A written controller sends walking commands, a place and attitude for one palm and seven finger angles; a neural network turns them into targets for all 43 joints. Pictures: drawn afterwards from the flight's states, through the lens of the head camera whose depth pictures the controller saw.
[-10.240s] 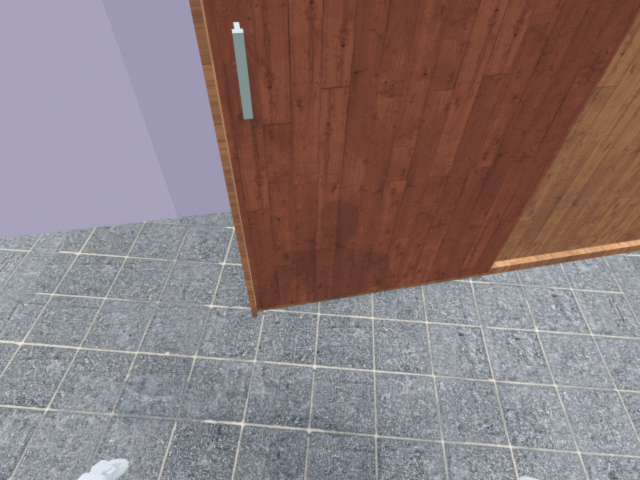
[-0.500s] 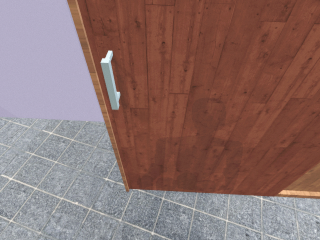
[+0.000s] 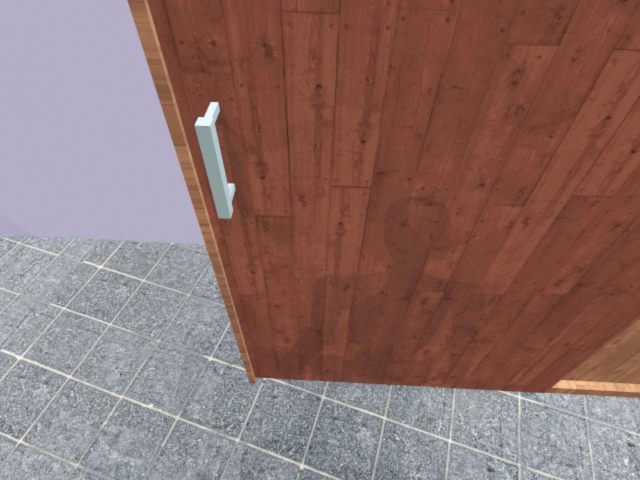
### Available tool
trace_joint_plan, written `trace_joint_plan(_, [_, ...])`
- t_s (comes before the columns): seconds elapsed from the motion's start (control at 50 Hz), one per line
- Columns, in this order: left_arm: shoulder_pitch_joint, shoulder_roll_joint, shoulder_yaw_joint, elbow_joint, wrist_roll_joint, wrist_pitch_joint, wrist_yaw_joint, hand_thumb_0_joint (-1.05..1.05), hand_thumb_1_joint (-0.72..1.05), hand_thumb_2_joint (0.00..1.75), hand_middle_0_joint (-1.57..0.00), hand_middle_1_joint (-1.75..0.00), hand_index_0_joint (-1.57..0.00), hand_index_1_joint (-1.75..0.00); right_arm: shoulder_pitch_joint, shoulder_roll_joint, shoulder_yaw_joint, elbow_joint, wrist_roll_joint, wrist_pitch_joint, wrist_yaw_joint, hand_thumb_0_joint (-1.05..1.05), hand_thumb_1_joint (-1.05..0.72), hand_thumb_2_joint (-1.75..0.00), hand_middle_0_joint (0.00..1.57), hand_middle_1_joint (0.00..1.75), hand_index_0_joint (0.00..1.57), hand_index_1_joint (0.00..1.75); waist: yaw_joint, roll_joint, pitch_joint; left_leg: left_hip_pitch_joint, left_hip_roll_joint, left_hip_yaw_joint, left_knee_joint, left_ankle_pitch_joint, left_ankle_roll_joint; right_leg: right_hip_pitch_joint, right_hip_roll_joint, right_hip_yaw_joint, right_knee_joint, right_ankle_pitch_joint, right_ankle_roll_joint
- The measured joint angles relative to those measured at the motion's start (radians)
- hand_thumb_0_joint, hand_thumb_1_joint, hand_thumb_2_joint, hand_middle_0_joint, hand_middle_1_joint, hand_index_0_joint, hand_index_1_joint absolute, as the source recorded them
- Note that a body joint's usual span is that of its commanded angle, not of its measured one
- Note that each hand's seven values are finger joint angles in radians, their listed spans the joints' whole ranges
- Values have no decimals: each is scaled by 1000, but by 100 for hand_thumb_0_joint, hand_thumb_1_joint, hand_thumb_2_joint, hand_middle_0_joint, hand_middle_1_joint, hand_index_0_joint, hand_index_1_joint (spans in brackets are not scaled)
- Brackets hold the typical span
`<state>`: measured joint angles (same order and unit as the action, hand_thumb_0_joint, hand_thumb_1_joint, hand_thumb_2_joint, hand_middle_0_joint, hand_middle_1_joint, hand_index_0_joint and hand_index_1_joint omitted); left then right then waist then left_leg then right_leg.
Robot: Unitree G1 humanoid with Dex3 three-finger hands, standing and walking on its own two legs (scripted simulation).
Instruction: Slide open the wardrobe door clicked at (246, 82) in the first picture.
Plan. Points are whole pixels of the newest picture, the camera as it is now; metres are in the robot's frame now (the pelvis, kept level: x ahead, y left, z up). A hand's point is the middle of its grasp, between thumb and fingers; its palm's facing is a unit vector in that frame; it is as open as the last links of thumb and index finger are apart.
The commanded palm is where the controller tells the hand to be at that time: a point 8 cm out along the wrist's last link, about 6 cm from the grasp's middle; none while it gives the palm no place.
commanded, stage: look again from close up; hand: left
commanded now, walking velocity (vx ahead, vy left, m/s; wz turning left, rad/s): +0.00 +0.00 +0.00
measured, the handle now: (219, 163) +0.48 +0.18 +0.13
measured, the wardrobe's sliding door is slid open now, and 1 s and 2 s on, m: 0.00 0.00 0.00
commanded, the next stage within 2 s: raise the hand with hooked fingers in 0.42 s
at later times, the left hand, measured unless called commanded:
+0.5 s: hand out of the picture +0.02 +0.19 -0.17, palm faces +0.01 -0.97 -0.23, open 7.4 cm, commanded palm none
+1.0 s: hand out of the picture +0.12 +0.22 -0.04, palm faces +0.17 -0.99 -0.01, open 8.9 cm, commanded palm +0.12 +0.27 +0.00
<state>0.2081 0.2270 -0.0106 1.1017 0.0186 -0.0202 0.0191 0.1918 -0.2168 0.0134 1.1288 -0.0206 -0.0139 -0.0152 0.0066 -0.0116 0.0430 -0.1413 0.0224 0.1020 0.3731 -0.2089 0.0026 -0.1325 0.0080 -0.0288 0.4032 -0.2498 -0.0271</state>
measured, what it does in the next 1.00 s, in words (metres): lowers itself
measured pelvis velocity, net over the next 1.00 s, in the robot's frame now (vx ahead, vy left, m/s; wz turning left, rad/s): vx -0.03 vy -0.01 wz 0.07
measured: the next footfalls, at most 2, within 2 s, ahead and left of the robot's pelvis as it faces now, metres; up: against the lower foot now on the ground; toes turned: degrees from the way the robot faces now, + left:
none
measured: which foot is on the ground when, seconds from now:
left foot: down 0.00-1.00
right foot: down 0.00-1.00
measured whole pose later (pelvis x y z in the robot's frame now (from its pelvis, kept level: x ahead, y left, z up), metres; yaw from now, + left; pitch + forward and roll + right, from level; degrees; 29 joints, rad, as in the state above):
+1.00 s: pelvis -0.03 -0.01 -0.06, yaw +4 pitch +7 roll -1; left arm 0.48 0.22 0.22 0.13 -0.30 -0.47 -0.34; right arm 0.19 -0.29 -0.05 0.53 0.02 -0.26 -0.05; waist 0.05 -0.03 -0.07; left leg -0.65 0.03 0.01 0.95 -0.42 0.00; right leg -0.59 -0.01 -0.11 0.94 -0.47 -0.05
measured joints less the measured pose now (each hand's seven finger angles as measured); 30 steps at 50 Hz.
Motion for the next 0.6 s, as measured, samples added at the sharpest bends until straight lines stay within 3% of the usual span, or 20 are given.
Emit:
trace_joint_plan(0.54, [26,-20,0,11,1,-10,13,0,91,90,-20,-30,-20,-30,11,10,-4,0,3,1,-2,1,-90,-90,20,30,20,30,3,10,-6,-20,18,-14,21,1,-14,-5,17,-14,-3,7,-13])
trace_joint_plan(0.58, [122,-33,48,-337,-80,68,12,1,91,90,-20,-30,-20,-30,56,4,-1,-106,34,-39,-25,1,-90,-90,20,30,20,30,7,13,18,-24,15,-16,47,-11,-11,-11,12,-16,28,-4,-12])
trace_joint_plan(0.6, [157,-34,55,-499,-104,33,22,1,90,90,-20,-30,-21,-30,82,0,1,-151,39,-85,-42,1,-90,-90,20,30,20,30,17,14,23,-23,8,-18,52,-12,-9,-15,5,-18,48,-15,-12])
